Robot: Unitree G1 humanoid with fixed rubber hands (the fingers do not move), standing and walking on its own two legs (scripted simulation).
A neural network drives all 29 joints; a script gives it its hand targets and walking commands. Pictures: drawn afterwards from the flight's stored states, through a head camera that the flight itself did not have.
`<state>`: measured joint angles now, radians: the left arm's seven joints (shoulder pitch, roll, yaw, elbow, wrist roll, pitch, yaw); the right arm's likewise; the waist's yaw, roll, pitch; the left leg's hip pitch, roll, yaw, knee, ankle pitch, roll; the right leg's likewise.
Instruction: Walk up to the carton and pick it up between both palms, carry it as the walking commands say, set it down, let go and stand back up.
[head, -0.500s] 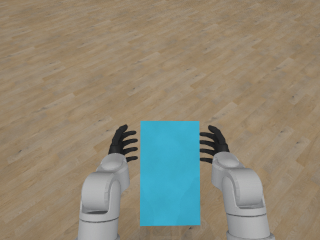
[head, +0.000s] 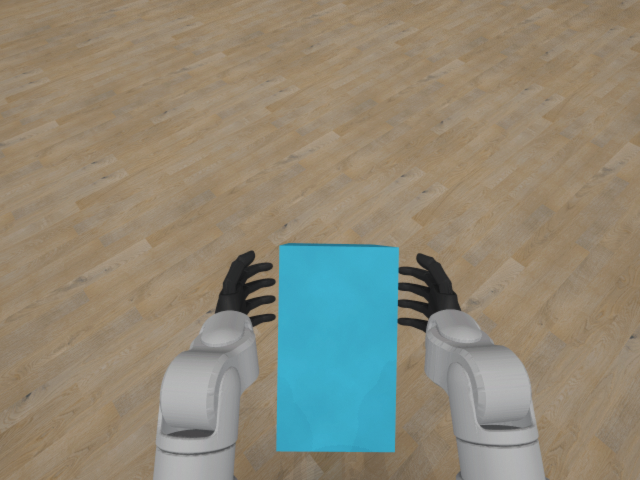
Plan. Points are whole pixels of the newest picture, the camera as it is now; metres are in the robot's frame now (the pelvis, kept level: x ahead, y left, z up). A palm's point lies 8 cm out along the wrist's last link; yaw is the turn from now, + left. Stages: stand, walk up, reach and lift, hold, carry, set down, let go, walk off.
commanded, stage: carry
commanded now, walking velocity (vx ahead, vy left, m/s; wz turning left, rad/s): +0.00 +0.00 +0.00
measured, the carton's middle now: (332, 329) +0.32 +0.01 -0.06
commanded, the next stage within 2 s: none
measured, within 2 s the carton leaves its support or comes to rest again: neither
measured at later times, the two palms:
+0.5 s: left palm (204, 132) +0.58 +0.21 +0.09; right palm (355, 135) +0.58 -0.02 +0.08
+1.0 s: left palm (200, 42) +0.90 +0.28 +0.06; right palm (312, 45) +0.89 +0.05 +0.06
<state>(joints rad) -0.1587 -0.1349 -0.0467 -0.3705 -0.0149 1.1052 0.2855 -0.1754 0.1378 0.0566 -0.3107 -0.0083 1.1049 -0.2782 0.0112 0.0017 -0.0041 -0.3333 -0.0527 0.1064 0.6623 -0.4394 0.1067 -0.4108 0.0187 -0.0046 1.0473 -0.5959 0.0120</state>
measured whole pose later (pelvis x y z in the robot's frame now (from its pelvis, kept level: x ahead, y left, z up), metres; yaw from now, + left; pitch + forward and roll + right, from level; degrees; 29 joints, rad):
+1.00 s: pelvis +0.61 +0.17 -0.02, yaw +3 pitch +5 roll -2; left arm -0.25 -0.15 -0.02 -0.22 0.03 1.09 0.28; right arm -0.19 0.14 0.00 -0.32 0.01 1.11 -0.27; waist -0.05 0.04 -0.04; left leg -0.29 -0.06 0.06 1.09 -0.59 0.00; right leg -0.43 0.03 -0.17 0.79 -0.44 -0.10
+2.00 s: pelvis +1.11 +0.25 +0.00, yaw +22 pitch +5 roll +1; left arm -0.37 -0.19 0.04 -0.33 0.04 1.12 0.27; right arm -0.36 0.18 -0.02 -0.37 -0.07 1.17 -0.28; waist -0.02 0.04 0.09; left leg -0.48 -0.08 -0.01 0.70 -0.29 0.05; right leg -0.53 -0.06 -0.07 0.64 -0.15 0.01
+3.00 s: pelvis +0.95 +0.10 +0.00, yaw +54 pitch +1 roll +0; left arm -0.35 -0.18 0.06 -0.13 0.05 1.21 0.30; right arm -0.38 0.19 -0.04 -0.09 -0.10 1.20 -0.29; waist 0.02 -0.02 -0.05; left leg -0.42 0.02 0.11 0.63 -0.23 0.05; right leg -0.52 -0.11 -0.12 0.87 -0.45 0.04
